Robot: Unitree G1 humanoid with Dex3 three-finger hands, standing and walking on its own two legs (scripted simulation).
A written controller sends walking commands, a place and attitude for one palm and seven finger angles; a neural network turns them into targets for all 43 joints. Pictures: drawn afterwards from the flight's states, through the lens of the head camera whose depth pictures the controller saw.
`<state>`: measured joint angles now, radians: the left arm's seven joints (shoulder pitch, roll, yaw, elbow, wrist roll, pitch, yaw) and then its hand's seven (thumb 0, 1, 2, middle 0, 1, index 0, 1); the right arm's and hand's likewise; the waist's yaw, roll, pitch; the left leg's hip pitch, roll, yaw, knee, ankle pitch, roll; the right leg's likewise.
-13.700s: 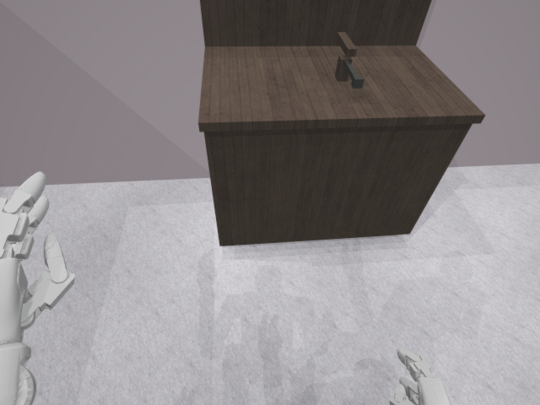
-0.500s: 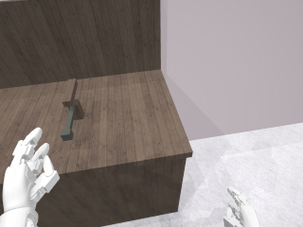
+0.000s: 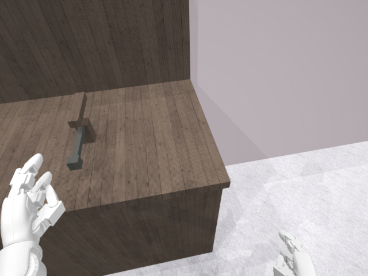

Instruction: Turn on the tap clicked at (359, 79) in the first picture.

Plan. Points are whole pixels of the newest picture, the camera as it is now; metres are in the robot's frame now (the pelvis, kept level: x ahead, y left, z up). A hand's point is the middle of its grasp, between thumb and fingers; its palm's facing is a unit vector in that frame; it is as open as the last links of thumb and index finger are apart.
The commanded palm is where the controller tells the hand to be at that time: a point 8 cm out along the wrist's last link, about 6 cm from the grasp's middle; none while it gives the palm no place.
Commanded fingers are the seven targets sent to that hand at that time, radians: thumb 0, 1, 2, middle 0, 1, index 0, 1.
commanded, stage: reach beside the lever's end, fingers flat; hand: left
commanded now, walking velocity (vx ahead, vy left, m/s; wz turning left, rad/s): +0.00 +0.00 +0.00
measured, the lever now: (74, 162) +0.36 +0.33 +0.03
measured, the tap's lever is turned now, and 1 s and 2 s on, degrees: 0 0 0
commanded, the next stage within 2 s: push the lever round in 1.80 s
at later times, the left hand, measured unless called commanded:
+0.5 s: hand (58, 193) +0.25 +0.29 +0.08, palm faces +0.48 -0.87 -0.11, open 7.5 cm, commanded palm +0.20 +0.33 +0.08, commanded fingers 0.00 0.90 0.90 -0.18 -0.23 -0.18 -0.23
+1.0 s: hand (60, 182) +0.29 +0.32 +0.05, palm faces +0.50 -0.86 -0.10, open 7.7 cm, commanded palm +0.25 +0.36 +0.05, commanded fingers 0.00 0.90 0.90 -0.16 -0.17 -0.16 -0.17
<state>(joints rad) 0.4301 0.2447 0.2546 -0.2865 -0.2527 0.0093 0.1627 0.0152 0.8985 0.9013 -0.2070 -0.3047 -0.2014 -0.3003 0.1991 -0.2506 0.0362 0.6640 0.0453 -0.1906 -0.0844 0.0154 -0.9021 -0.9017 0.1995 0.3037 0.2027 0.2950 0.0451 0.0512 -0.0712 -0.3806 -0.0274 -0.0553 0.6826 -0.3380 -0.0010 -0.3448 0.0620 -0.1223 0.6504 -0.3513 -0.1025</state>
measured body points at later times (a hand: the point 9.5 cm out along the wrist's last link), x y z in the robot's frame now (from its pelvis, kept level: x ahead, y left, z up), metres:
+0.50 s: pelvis +0.00 +0.02 +0.00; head +0.01 +0.01 +0.45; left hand +0.22 +0.33 +0.09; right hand +0.17 -0.22 -0.09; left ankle +0.01 +0.12 -0.72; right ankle +0.00 -0.05 -0.72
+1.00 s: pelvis -0.01 +0.04 -0.01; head +0.03 +0.04 +0.44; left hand +0.26 +0.36 +0.06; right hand +0.14 -0.21 -0.11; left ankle +0.01 +0.12 -0.72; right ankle +0.00 -0.05 -0.72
